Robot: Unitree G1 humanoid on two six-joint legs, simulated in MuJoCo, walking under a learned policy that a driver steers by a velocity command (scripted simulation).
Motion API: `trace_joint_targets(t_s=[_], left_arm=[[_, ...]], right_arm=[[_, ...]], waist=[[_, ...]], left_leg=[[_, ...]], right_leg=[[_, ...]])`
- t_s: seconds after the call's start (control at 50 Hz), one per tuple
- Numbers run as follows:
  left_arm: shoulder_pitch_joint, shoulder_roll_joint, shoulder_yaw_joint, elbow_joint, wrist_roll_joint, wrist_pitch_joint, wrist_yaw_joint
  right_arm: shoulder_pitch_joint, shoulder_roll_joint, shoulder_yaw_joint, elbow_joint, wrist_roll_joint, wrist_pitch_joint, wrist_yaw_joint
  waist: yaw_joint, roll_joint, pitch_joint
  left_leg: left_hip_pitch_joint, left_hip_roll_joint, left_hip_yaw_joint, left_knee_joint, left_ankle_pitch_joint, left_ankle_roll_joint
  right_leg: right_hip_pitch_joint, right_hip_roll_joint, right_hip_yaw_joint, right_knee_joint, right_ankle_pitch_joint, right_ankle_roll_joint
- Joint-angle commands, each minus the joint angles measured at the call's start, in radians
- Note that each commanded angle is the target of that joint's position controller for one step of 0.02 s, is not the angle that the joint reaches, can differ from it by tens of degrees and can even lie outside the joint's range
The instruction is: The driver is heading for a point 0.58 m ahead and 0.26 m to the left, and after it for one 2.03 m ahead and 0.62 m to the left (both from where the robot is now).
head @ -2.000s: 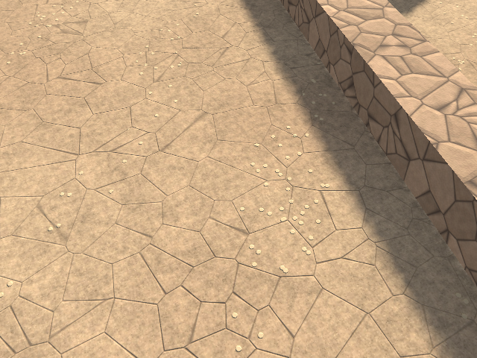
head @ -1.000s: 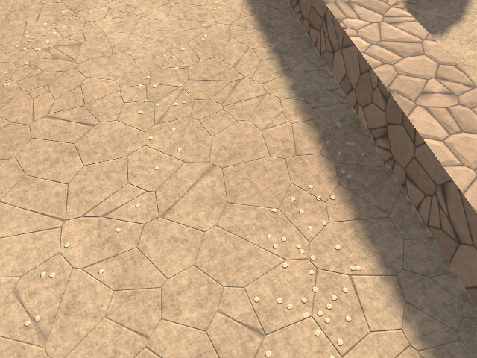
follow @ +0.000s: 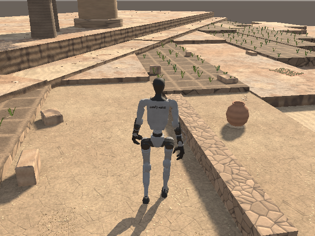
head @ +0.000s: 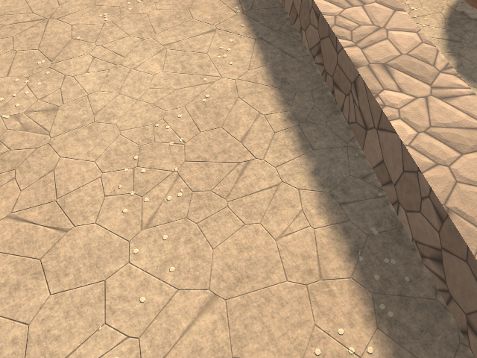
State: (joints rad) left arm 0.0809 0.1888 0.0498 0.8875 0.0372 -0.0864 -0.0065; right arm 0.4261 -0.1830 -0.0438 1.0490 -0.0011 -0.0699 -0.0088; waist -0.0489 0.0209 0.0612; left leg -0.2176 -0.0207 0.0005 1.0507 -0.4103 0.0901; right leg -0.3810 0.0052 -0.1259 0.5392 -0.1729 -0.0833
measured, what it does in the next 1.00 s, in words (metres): walks ahead, turning left: left foot, then right foot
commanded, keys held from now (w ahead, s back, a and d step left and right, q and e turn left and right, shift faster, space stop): w+q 0.80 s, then q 0.20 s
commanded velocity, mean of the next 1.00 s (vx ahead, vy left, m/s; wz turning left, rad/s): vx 0.47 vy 0.00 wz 0.54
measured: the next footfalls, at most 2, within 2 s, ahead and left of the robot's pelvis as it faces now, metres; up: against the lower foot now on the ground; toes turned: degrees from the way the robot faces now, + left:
left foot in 0.46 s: +0.36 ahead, +0.13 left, +0.00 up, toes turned +21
right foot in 1.00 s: +0.71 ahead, +0.13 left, +0.00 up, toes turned +36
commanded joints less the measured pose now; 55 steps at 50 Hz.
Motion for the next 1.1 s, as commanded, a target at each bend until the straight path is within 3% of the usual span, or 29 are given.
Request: trace_joint_targets(t_s=[0.02,0.06,0.14,0.24,0.34,0.38,0.42,0.44,0.46,0.48,0.5,0.52,0.54,0.56,0.58,0.62,0.68,0.8,0.9,0.94,0.98,1.0,1.02,1.04,1.06,1.08,1.1], left_arm=[[0.151,0.083,0.023,0.010,-0.009,-0.009,0.007],[0.183,0.057,0.015,0.035,-0.017,-0.022,0.017],[0.253,0.088,0.022,0.056,-0.023,-0.043,0.021],[0.310,0.090,0.016,0.072,-0.019,-0.042,0.024],[0.392,0.127,0.024,0.097,-0.017,-0.027,0.037],[0.389,0.144,0.027,0.099,-0.014,-0.016,0.043],[0.375,0.177,0.037,0.095,-0.012,-0.001,0.047],[0.369,0.192,0.042,0.089,-0.012,0.010,0.045],[0.354,0.200,0.044,0.077,-0.016,0.019,0.039],[0.343,0.172,0.037,0.044,-0.019,0.019,0.034],[0.330,0.092,0.028,-0.041,-0.031,0.009,0.014],[0.205,0.161,0.036,-0.076,-0.022,-0.005,0.007],[0.166,0.137,0.028,-0.092,-0.034,-0.018,0.002],[0.195,0.134,0.027,-0.074,-0.034,-0.024,0.006],[0.198,0.132,0.028,-0.073,-0.016,-0.012,0.008],[0.234,0.122,0.027,-0.068,0.012,0.027,0.002],[0.165,0.112,0.022,-0.103,0.013,0.054,-0.007],[-0.068,0.128,0.015,-0.192,0.005,0.059,-0.015],[-0.163,0.123,-0.005,-0.242,-0.012,0.039,-0.010],[-0.096,0.150,-0.002,-0.231,-0.016,0.028,-0.001],[0.083,0.201,0.013,-0.181,-0.015,0.012,0.019],[0.219,0.236,0.021,-0.157,-0.002,-0.007,0.030],[0.295,0.301,0.026,-0.164,0.011,-0.010,0.039],[0.254,0.324,0.037,-0.186,-0.015,0.012,0.028],[0.171,0.228,0.021,-0.217,-0.027,0.030,0.023],[0.119,0.145,-0.005,-0.226,-0.031,0.035,0.026],[0.083,0.121,-0.016,-0.223,-0.021,0.042,0.031]], right_arm=[[-0.031,-0.078,-0.027,-0.077,-0.015,0.002,0.008],[-0.010,-0.048,-0.030,-0.079,-0.030,0.031,0.023],[-0.114,-0.037,-0.031,-0.129,-0.033,0.058,0.041],[-0.303,-0.036,-0.019,-0.204,-0.028,0.057,0.059],[-0.440,-0.044,-0.009,-0.267,-0.035,0.054,0.070],[-0.431,-0.057,-0.015,-0.274,-0.037,0.053,0.069],[-0.346,-0.082,-0.028,-0.256,-0.040,0.054,0.060],[-0.261,-0.101,-0.039,-0.232,-0.040,0.050,0.056],[-0.130,-0.129,-0.056,-0.192,-0.046,0.040,0.046],[-0.011,-0.220,-0.086,-0.167,-0.058,0.034,0.032],[-0.071,-0.319,-0.108,-0.197,-0.038,0.045,0.029],[-0.045,-0.311,-0.104,-0.200,-0.021,0.059,0.024],[-0.091,-0.267,-0.091,-0.191,-0.016,0.058,0.015],[-0.132,-0.213,-0.077,-0.190,-0.011,0.050,0.013],[-0.166,-0.186,-0.068,-0.195,-0.007,0.040,0.007],[-0.179,-0.167,-0.056,-0.203,0.002,0.018,0.005],[-0.116,-0.207,-0.062,-0.194,0.005,0.001,0.010],[0.020,-0.218,-0.061,-0.187,0.001,0.008,0.010],[0.072,-0.227,-0.060,-0.185,-0.010,0.027,-0.007],[0.033,-0.235,-0.062,-0.203,-0.016,0.032,-0.015],[-0.046,-0.264,-0.069,-0.233,-0.010,0.021,-0.013],[-0.080,-0.241,-0.063,-0.259,0.010,0.010,-0.006],[-0.028,-0.139,-0.041,-0.299,0.027,0.009,-0.011],[0.146,-0.185,-0.054,-0.303,0.043,0.028,-0.028],[0.133,-0.241,-0.062,-0.249,0.004,0.053,-0.034],[0.041,-0.242,-0.064,-0.256,-0.014,0.065,-0.021],[0.008,-0.216,-0.062,-0.264,-0.018,0.077,-0.009]], waist=[[0.065,-0.066,-0.050],[0.029,-0.093,-0.037],[0.021,-0.084,-0.010],[0.048,-0.085,0.036],[0.086,-0.088,0.052],[0.068,-0.103,0.033],[0.026,-0.131,-0.024],[-0.006,-0.132,-0.076],[-0.067,-0.098,-0.148],[-0.117,-0.001,-0.238],[-0.035,0.228,-0.283],[-0.073,0.035,-0.252],[-0.039,0.004,-0.142],[0.012,-0.062,-0.064],[0.047,-0.069,-0.047],[0.081,-0.042,-0.066],[0.071,-0.019,-0.053],[-0.015,0.032,-0.020],[-0.043,0.063,-0.026],[-0.005,0.085,-0.050],[0.086,0.086,-0.115],[0.151,0.044,-0.193],[0.132,-0.163,-0.340],[0.045,-0.320,-0.525],[0.027,-0.139,-0.435],[0.038,-0.073,-0.289],[0.019,-0.071,-0.207]], left_leg=[[-0.353,0.101,-0.053,0.153,0.109,0.013],[-0.304,0.113,-0.042,0.124,0.135,0.001],[-0.418,0.131,-0.018,0.083,0.246,-0.015],[-0.454,0.118,0.039,-0.171,0.404,-0.029],[-0.417,0.084,0.129,-0.367,0.369,0.011],[-0.358,0.043,0.160,-0.402,0.288,0.045],[-0.248,-0.023,0.189,-0.415,0.178,0.086],[-0.156,-0.057,0.191,-0.446,0.142,0.109],[0.029,-0.081,0.167,-0.537,0.177,0.137],[0.265,0.087,-0.074,-0.591,0.083,0.193],[0.508,0.351,-0.654,-0.722,0.099,0.344],[0.470,0.358,-0.660,-0.789,0.174,0.340],[0.370,0.342,-0.523,-0.792,0.244,0.311],[0.237,0.295,-0.426,-0.807,0.381,0.263],[0.163,0.239,-0.352,-0.812,0.461,0.228],[0.098,0.182,-0.279,-0.823,0.559,0.211],[0.072,0.143,-0.249,-0.842,0.591,0.198],[0.190,0.129,-0.295,-0.836,0.583,0.147],[0.241,0.103,-0.277,-0.678,0.952,0.095],[0.221,0.088,-0.300,-0.602,0.991,0.054],[0.170,0.049,-0.317,-0.430,1.039,0.003],[0.052,0.001,-0.307,-0.237,0.853,-0.023],[-0.124,-0.109,-0.176,0.074,0.022,-0.043],[-0.230,-0.171,-0.128,0.288,-0.285,-0.054],[-0.259,-0.092,-0.135,0.335,-0.177,-0.061],[-0.276,-0.067,-0.111,0.297,-0.122,-0.078],[-0.279,-0.036,-0.098,0.252,-0.091,-0.094]], right_leg=[[0.293,-0.321,0.362,-0.354,-0.046,-0.093],[0.226,-0.283,0.243,-0.374,0.055,-0.061],[0.247,-0.272,0.112,-0.401,0.174,-0.055],[0.279,-0.238,-0.023,-0.399,0.293,-0.039],[0.422,-0.278,-0.098,-0.353,0.454,-0.035],[0.475,-0.287,-0.133,-0.271,0.677,-0.031],[0.511,-0.293,-0.157,-0.104,0.932,-0.029],[0.507,-0.295,-0.158,0.042,0.955,-0.029],[0.425,-0.283,-0.171,0.257,0.836,-0.009],[0.197,-0.248,-0.167,0.559,0.464,0.025],[-0.256,0.001,-0.074,0.928,-0.363,0.091],[-0.364,-0.029,0.124,0.942,-0.301,0.083],[-0.391,-0.077,0.141,0.887,-0.208,0.074],[-0.332,-0.113,0.143,0.776,-0.157,0.073],[-0.272,-0.133,0.153,0.705,-0.148,0.081],[-0.190,-0.137,0.151,0.637,-0.140,0.104],[-0.228,-0.130,0.127,0.538,-0.072,0.133],[-0.362,-0.099,0.130,0.303,0.112,0.141],[-0.267,-0.004,0.106,0.130,0.127,0.111],[-0.125,0.028,0.128,0.034,0.104,0.082],[0.122,0.048,0.133,-0.091,0.161,0.045],[0.355,-0.066,0.205,-0.137,0.363,0.014],[0.597,-0.380,0.429,-0.023,0.908,-0.038],[0.672,-0.560,0.709,-0.028,1.097,-0.200],[0.539,-0.493,0.637,-0.068,0.907,-0.196],[0.406,-0.404,0.475,-0.109,0.767,-0.164],[0.313,-0.340,0.380,-0.156,0.643,-0.128]])
Keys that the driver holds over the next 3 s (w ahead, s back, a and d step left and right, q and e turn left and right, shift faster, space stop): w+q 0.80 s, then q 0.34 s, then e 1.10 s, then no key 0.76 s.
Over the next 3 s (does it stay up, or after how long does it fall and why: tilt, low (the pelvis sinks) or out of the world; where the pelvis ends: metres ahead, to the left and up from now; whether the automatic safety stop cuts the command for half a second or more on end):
stays up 0.51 0.11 0.02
